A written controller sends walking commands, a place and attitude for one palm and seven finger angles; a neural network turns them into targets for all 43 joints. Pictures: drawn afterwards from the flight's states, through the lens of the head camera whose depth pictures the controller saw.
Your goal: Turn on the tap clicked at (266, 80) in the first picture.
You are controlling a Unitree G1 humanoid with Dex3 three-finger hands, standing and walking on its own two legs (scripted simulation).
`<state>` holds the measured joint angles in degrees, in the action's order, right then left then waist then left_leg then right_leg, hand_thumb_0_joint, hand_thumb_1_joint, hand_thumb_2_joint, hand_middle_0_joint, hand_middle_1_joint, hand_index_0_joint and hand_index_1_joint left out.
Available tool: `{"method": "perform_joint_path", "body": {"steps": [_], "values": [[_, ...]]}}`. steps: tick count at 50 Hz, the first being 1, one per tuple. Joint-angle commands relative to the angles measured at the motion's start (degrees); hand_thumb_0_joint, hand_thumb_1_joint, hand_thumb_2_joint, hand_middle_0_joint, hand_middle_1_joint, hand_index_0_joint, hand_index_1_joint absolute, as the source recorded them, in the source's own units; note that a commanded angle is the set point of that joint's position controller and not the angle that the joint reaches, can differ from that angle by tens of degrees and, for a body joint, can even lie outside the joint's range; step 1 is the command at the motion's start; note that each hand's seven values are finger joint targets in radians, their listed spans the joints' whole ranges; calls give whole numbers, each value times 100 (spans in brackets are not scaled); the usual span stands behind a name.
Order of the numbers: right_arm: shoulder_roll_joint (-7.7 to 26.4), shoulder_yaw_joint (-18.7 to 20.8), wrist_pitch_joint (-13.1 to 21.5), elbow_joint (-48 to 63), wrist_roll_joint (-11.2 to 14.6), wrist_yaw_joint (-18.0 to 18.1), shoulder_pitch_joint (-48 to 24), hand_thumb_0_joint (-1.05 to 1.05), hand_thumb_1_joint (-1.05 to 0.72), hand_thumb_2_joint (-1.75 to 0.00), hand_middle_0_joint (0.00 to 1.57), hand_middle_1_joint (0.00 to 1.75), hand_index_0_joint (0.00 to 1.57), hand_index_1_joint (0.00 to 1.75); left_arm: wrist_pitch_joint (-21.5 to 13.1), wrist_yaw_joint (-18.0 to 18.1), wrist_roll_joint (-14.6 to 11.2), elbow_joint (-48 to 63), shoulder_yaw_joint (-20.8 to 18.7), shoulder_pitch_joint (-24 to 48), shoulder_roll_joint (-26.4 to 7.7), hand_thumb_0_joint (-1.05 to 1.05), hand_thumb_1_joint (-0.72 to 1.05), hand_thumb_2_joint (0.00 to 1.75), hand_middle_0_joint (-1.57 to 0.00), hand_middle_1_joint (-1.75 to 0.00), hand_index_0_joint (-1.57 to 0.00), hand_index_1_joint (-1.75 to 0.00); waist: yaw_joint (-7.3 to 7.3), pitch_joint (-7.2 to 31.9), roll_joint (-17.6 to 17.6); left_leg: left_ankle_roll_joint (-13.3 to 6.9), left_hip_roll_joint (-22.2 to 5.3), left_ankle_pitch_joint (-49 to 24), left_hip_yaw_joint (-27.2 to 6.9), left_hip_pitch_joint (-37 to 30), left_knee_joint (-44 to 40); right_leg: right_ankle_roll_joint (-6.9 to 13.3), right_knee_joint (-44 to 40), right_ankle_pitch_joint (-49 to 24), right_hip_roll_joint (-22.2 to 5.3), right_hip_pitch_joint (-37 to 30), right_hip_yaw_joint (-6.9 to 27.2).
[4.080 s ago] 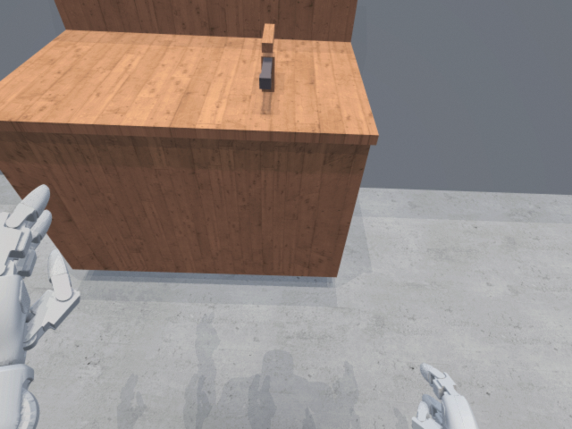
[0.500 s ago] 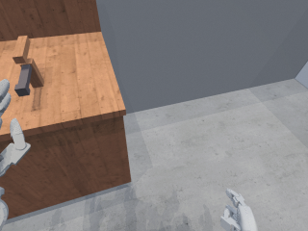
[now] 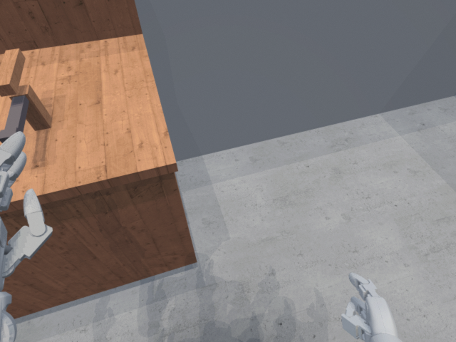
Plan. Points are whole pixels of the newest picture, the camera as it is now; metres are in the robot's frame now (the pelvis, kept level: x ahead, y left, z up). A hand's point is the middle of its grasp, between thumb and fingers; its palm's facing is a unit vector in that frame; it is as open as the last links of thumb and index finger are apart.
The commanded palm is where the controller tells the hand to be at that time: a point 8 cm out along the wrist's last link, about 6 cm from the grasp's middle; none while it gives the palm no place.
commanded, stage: come to a stop and stand still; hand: left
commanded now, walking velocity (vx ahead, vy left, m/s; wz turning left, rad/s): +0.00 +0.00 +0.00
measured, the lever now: (12, 138) +0.45 +0.43 +0.09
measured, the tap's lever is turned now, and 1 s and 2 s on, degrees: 0 0 0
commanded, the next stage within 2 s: look again from close up in 0.72 s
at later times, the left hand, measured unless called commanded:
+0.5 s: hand out of the picture +0.16 +0.34 +0.18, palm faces +0.50 -0.80 -0.34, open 7.4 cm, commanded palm +0.11 +0.35 +0.18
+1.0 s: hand out of the picture +0.21 +0.32 +0.17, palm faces +0.45 -0.82 -0.34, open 7.4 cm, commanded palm +0.14 +0.35 +0.18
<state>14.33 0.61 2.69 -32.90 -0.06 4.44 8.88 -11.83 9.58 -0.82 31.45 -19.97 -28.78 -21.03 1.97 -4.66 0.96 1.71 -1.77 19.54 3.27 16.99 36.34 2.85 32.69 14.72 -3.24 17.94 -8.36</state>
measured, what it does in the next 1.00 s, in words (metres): steps on the spot: left foot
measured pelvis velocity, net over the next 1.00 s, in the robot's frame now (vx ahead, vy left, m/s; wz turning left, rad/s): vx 0.00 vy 0.06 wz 0.06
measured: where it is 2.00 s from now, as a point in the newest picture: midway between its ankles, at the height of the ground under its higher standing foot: outside the picture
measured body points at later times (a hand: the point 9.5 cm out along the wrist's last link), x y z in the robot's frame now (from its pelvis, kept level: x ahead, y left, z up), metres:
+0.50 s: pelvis -0.04 +0.06 +0.00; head -0.04 +0.08 +0.45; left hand +0.13 +0.38 +0.20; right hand +0.12 -0.13 -0.08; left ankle +0.00 +0.14 -0.73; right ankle +0.03 -0.08 -0.73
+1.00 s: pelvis +0.00 +0.06 +0.01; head +0.01 +0.07 +0.46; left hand +0.18 +0.36 +0.19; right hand +0.19 -0.16 -0.06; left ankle +0.00 +0.14 -0.73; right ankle +0.03 -0.07 -0.73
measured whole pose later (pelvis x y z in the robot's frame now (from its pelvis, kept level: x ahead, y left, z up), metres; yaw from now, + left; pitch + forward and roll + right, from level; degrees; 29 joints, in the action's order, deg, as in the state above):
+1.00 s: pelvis +0.00 +0.06 +0.01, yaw +3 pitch -1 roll -1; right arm 11.8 -1.5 8.7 -33.7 -0.3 1.2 13.6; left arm -13.6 5.8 -1.2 23.5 -19.5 -21.5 -19.6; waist -1.8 -1.4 1.4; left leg -2.9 1.7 12.2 2.1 10.8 23.7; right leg -0.6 20.8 9.0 1.5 11.1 3.3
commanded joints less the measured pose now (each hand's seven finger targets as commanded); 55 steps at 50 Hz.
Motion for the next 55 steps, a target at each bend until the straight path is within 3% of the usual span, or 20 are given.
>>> {"method": "perform_joint_path", "body": {"steps": [1,2,3,4,5,6,8,9,10,13,15,16,20,26,30,36,41,46,49,55], "values": [[293,186,186,872,-5,37,-90,0,-90,-90,20,30,20,30,-364,200,-95,1488,-935,-176,-1050,0,90,90,-20,-30,-20,-30,-170,1699,-111,-111,-421,-2183,-203,-680,-1238,-119,-52,-2517,-769,-1168,870],[441,490,751,790,-264,42,692,0,-90,-90,20,30,20,30,-869,100,508,1595,-4049,5347,-5059,0,90,90,-20,-30,-20,-30,-658,534,297,-96,-263,-1585,327,793,-488,-146,-649,-2355,-537,-525,1497],[69,404,816,569,-25,-150,616,0,-90,-90,20,30,20,30,-547,-229,18,-1375,-1721,2115,-1859,0,90,90,-20,-30,-20,-30,-400,1438,655,-103,-7,-1163,-366,172,-398,557,-578,-2467,-1325,-738,2145],[182,290,764,841,132,-185,302,0,-90,-90,20,30,20,30,-605,-162,-146,-672,-1395,1263,-1533,0,90,90,-20,-30,-20,-30,-383,901,62,-29,6,-916,-48,-155,-467,357,-1010,-2574,-1159,-570,2053],[351,237,755,706,109,-184,234,0,-90,-90,20,30,20,30,-589,-159,-190,-833,-1249,1354,-1445,0,90,90,-20,-30,-20,-30,-271,1269,-333,-80,52,-799,-91,-458,-894,239,-911,-1764,-1063,-862,1588],[317,246,819,742,139,-196,22,0,-90,-90,20,30,20,30,-640,-245,-234,-701,-791,1445,-1018,0,90,90,-20,-30,-20,-30,-322,1213,-1079,-151,38,-1043,30,-762,-1085,129,-802,-1337,-747,-638,1360],[474,254,911,822,118,-327,51,0,-90,-90,20,30,20,30,-727,-278,-230,147,-402,1174,-821,0,90,90,-20,-30,-20,-30,-425,1124,-1269,-348,-426,-1423,-511,-361,-1475,-120,-435,-543,-301,-850,940],[469,218,951,863,128,-388,4,0,-90,-90,20,30,20,30,-726,-297,-211,302,-196,1035,-673,0,90,90,-20,-30,-20,-30,-456,1005,-1094,-425,-565,-1214,-663,66,-1671,-186,-273,-299,-183,-1056,796],[464,209,986,896,150,-435,-24,0,-90,-90,20,30,20,30,-709,-300,-184,460,-67,984,-617,0,90,90,-20,-30,-20,-30,-468,917,-881,-454,-611,-828,-688,355,-1827,-212,-187,-116,-95,-1187,741],[477,173,1028,969,149,-447,-49,0,-90,-90,20,30,20,30,-686,-228,-120,580,-435,1172,-965,0,90,90,-20,-30,-20,-30,-462,698,-399,-453,-622,487,-779,945,-2266,-244,-94,337,84,-1376,631],[452,152,1059,1001,127,-398,-110,0,-90,-90,20,30,20,30,-692,-174,-107,597,-806,1283,-1238,0,90,90,-20,-30,-20,-30,-461,679,-288,-504,-625,959,-806,950,-2288,-242,-189,362,80,-1319,714],[465,137,1043,987,105,-365,-133,0,-90,-90,20,30,20,30,-707,-143,-114,685,-1133,1492,-1561,0,90,90,-20,-30,-20,-30,-445,573,-474,-484,-621,1226,-806,1023,-2403,-252,-170,457,136,-1270,709],[331,66,1095,908,75,-349,-93,0,-90,-90,20,30,20,30,-769,-212,-100,405,-943,1829,-1243,0,90,90,-20,-30,-20,-30,-417,573,-927,-538,-649,1577,-861,1135,-2465,-223,-155,217,191,-1464,814],[329,41,1218,747,70,-413,-24,0,-90,-90,20,30,20,30,-670,-352,-37,21,-65,1875,-407,0,90,90,-20,-30,-20,-30,-378,556,-583,-391,-425,1308,-766,409,-2283,-229,-758,251,290,-1021,1122],[395,45,1124,723,44,-403,10,0,-90,-90,20,30,20,30,-552,-334,81,-179,-30,1943,-460,0,90,90,-20,-30,-20,-30,-374,304,-453,-352,-386,1629,-867,666,-2464,-269,-921,451,402,-955,1231],[354,54,989,875,-49,-326,-140,0,-90,-90,20,30,20,30,-578,-307,44,308,-659,1824,-1010,0,90,90,-20,-30,-20,-30,-379,561,-414,-275,-114,772,-659,41,-2146,-208,-1532,261,391,-811,1505],[353,53,989,936,-48,-295,-157,0,-90,-90,20,30,20,30,-621,-326,0,570,-570,1529,-849,0,90,90,-20,-30,-20,-30,-371,888,-778,-243,-146,246,-684,-199,-2204,-212,-1321,-353,472,-1080,1320],[401,80,950,878,-32,-277,-85,0,-90,-90,20,30,20,30,-541,-328,-47,327,-431,1234,-715,0,90,90,-20,-30,-20,-30,-364,1075,-626,-134,-47,-1094,-506,-563,-1903,-220,-1274,-1215,421,-1115,1214],[422,106,859,842,-9,-273,-37,0,-90,-90,20,30,20,30,-469,-334,-83,202,-408,1087,-699,0,90,90,-20,-30,-20,-30,-359,1189,-336,-104,-9,-1698,-455,-699,-1711,-212,-1304,-1703,366,-1201,1220],[412,105,680,892,11,-225,-100,0,-90,-90,20,30,20,30,-413,-331,-163,326,-563,964,-862,0,90,90,-20,-30,-20,-30,-346,1357,-282,-87,49,-2207,-377,-862,-1610,-216,-1302,-2211,335,-1361,1188]]}}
